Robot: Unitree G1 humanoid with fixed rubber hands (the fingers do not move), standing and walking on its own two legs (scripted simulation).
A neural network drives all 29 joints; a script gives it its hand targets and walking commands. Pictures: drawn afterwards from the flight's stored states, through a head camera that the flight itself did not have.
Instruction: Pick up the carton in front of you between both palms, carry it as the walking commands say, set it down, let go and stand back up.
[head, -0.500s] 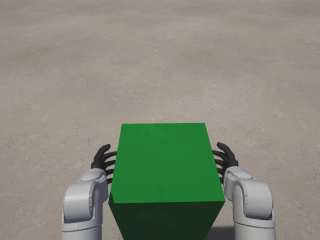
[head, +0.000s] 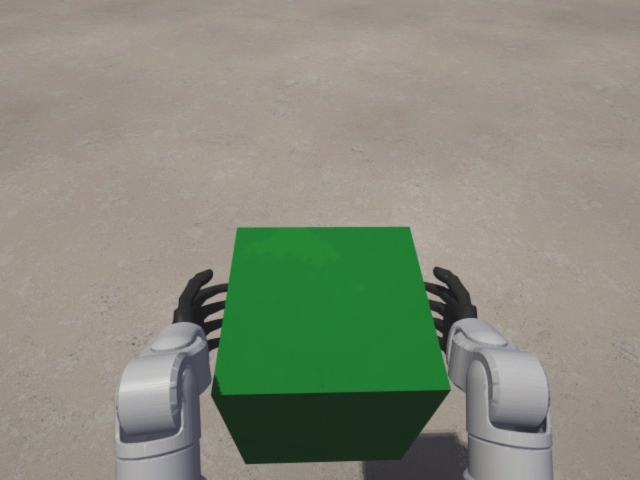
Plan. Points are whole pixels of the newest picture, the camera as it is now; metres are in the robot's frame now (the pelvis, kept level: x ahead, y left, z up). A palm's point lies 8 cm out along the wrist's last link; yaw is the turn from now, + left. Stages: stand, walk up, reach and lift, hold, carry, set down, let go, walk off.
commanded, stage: carry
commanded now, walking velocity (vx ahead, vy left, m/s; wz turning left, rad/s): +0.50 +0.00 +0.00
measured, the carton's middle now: (324, 350) +0.28 +0.00 +0.02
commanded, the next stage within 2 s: none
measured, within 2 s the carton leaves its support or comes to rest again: neither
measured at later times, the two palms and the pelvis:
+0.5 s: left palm (231, 170) +0.57 +0.14 +0.09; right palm (405, 168) +0.58 -0.15 +0.09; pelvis +0.32 -0.01 -0.01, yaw +2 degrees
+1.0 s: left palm (241, 86) +0.91 +0.16 +0.08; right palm (371, 86) +0.91 -0.13 +0.09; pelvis +0.65 +0.01 -0.01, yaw +0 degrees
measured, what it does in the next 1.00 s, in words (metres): walks ahead: right foot, then left foot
